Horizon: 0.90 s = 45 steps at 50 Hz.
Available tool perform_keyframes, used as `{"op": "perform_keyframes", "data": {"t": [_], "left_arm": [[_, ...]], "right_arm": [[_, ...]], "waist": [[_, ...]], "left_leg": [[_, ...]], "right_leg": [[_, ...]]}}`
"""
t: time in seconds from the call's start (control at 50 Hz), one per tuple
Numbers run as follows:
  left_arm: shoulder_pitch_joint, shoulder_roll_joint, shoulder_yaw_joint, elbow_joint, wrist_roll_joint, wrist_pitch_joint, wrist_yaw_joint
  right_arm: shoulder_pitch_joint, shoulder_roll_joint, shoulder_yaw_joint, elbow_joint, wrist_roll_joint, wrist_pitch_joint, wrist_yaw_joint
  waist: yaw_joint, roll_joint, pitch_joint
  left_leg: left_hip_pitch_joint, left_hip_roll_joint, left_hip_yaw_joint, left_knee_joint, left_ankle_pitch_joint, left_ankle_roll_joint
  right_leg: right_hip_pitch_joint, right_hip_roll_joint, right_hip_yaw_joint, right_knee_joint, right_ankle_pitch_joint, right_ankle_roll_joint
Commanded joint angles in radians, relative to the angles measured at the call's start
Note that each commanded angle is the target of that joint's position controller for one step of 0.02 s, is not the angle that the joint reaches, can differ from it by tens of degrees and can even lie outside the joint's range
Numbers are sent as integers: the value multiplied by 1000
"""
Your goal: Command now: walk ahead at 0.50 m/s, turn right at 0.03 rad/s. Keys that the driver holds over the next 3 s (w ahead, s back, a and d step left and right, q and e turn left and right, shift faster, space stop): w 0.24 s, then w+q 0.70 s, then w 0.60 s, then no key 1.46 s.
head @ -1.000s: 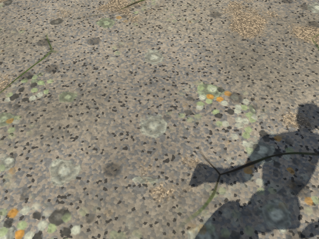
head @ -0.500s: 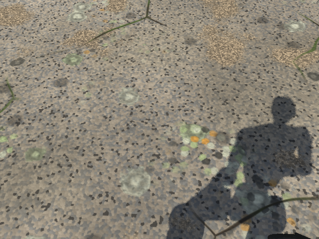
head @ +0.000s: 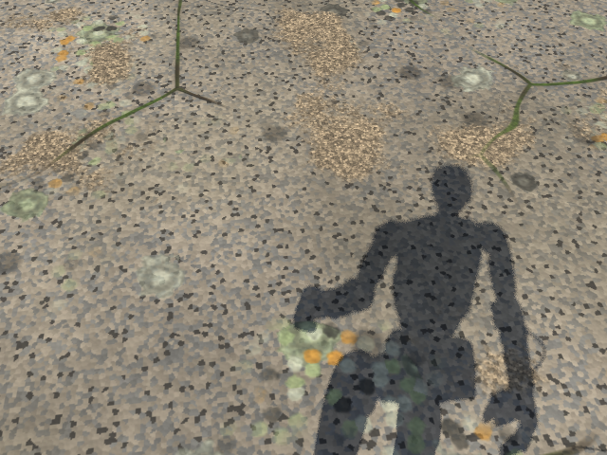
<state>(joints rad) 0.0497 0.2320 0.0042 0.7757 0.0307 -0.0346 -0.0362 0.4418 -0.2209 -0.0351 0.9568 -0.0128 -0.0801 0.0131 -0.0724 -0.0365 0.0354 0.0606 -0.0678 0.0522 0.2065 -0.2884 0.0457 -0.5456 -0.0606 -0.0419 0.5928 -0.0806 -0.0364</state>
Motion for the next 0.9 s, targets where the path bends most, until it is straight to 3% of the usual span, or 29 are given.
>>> {"op": "perform_keyframes", "data": {"t": [0.02, 0.04, 0.06, 0.08, 0.1, 0.12, 0.14, 0.16, 0.2, 0.28, 0.36, 0.44, 0.5, 0.56, 0.6, 0.62, 0.64, 0.66, 0.68, 0.7, 0.72, 0.74, 0.78, 0.84, 0.9], "left_arm": [[-2, 97, 29, -57, 3, -23, 12], [112, 106, 38, -18, 8, -31, 18], [276, 146, 55, 37, 23, -43, 28], [430, 241, 80, 54, 46, -48, 42], [437, 293, 97, 69, 20, -34, 38], [348, 219, 83, 61, -10, -26, 34], [263, 159, 67, 48, -15, -29, 30], [219, 120, 57, 48, -11, -35, 26], [210, 92, 48, 67, -17, -48, 31], [282, 123, 59, 112, -21, -71, 33], [339, 109, 54, 144, -16, -72, 37], [369, 103, 48, 166, -15, -76, 45], [414, 110, 47, 195, -11, -71, 57], [396, 141, 53, 201, -6, -61, 69], [376, 169, 61, 197, -1, -45, 72], [359, 175, 62, 184, -6, -39, 71], [355, 134, 50, 135, -21, -46, 63], [358, 95, 50, 78, -27, -56, 46], [261, 138, 56, 62, -8, -64, 42], [221, 123, 50, 42, -19, -77, 37], [225, 118, 51, 48, -18, -80, 38], [221, 115, 52, 43, -1, -65, 39], [251, 96, 48, 43, 20, -26, 32], [179, 86, 46, 6, 20, -2, 25], [45, 91, 45, -44, 15, 1, 22]], "right_arm": [[6, -177, -37, -26, -4, -3, -12], [-7, -178, -37, -22, -1, 2, -13], [-5, -159, -30, -27, 2, 4, -13], [12, -89, -8, -76, 19, 1, -10], [89, -73, -11, -72, 22, 4, -10], [2, -153, -33, -66, -2, 14, -15], [-54, -136, -30, -82, -2, 8, -6], [-74, -115, -26, -82, 1, 8, -1], [-50, -93, -22, -65, -21, 31, 10], [-128, -81, -21, -81, -19, 52, 25], [-263, -77, -20, -121, -10, 54, 26], [-378, -55, -4, -160, -14, 48, 32], [-449, -51, 3, -196, -18, 43, 37], [-404, -68, -6, -196, -20, 42, 33], [-242, -102, -26, -153, -25, 38, 25], [-90, -138, -46, -107, -35, 32, 19], [40, -244, -82, -88, -45, 34, 3], [-18, -307, -99, -107, -20, 45, 3], [-38, -284, -96, -100, 10, 53, 2], [-90, -233, -85, -101, 11, 53, -5], [-130, -181, -72, -103, 7, 52, -7], [-159, -157, -64, -104, 11, 46, -11], [-167, -150, -57, -109, 15, 30, -12], [-123, -193, -68, -103, 15, 18, -10], [-63, -194, -70, -100, 14, 22, -8]], "waist": [[63, 118, 12], [117, 97, -44], [176, 58, -144], [214, -92, -286], [172, -239, -339], [148, -70, -191], [120, -36, -83], [93, -21, -41], [52, -50, -18], [50, -20, 6], [79, -12, 49], [106, -17, 68], [126, -15, 82], [89, -44, 36], [20, -63, -64], [-50, -31, -144], [-93, 96, -254], [-18, 277, -316], [-33, 109, -245], [-7, 66, -127], [39, 2, -45], [71, 0, -13], [101, 31, -31], [93, 54, -16], [45, 79, 10]], "left_leg": [[-18, 293, -116, 86, 678, 112], [-29, 265, -85, 225, 771, 96], [-129, 219, -48, 423, 696, 75], [-384, 136, 11, 757, 324, 40], [-631, -9, -24, 987, -264, 28], [-709, 65, -109, 1036, -196, 41], [-706, 101, -108, 1000, -103, 43], [-666, 132, -101, 946, -46, 39], [-585, 157, -87, 889, -3, 14], [-661, 167, -74, 842, 94, -17], [-755, 148, -97, 716, 219, -25], [-722, 131, -26, 537, 316, -10], [-715, 116, 28, 439, 281, 24], [-612, 51, 86, 394, 152, 82], [-428, -15, 106, 361, 69, 134], [-215, -17, 62, 290, 99, 173], [64, 204, -247, 262, 22, 266], [250, 432, -789, 123, 156, 413], [206, 397, -691, 104, 169, 390], [74, 374, -568, 81, 208, 353], [-57, 324, -482, 53, 286, 302], [-145, 275, -419, 38, 350, 273], [-217, 223, -349, 19, 422, 258], [-252, 183, -315, -8, 423, 247], [-217, 162, -329, -13, 394, 211]], "right_leg": [[116, 48, -24, -64, -81, -42], [259, 79, -40, -129, -70, -63], [489, 42, 5, -146, -69, -98], [764, -232, 339, -180, -183, -174], [857, -380, 710, -307, -187, -269], [742, -318, 607, -317, -259, -236], [605, -274, 474, -349, -214, -212], [515, -222, 380, -388, -147, -180], [416, -161, 262, -431, -35, -149], [427, -150, 162, -485, 71, -164], [469, -138, 63, -505, 122, -137], [515, -137, -31, -498, 232, -112], [614, -162, -74, -449, 358, -104], [694, -181, -121, -290, 741, -86], [689, -186, -146, -23, 908, -79], [578, -165, -167, 200, 777, -59], [294, -101, -187, 548, 396, -23], [-70, 134, -70, 861, -447, 20], [-174, 57, 93, 872, -372, 6], [-187, 11, 91, 802, -288, 5], [-137, -22, 84, 699, -252, 8], [-85, -40, 87, 633, -247, 23], [-9, -45, 76, 558, -241, 52], [-41, -45, 47, 438, -160, 86], [-105, -40, 42, 287, -36, 102]]}}
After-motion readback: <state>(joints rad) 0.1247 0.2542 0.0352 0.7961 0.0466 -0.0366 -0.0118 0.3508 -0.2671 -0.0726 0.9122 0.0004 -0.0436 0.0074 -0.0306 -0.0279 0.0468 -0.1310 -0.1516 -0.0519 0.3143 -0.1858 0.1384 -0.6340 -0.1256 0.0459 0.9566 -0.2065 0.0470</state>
